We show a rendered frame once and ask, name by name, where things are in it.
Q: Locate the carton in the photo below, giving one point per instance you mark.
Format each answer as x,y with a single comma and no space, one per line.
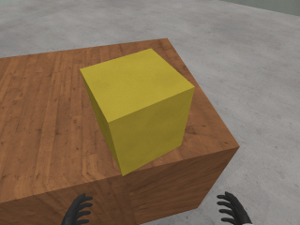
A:
141,104

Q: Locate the pedestal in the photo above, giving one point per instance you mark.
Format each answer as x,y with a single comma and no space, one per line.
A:
52,149

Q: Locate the left robot hand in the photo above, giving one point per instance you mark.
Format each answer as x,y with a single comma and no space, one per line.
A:
73,213

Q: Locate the right robot hand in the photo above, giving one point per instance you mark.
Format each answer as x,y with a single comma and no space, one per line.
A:
239,214

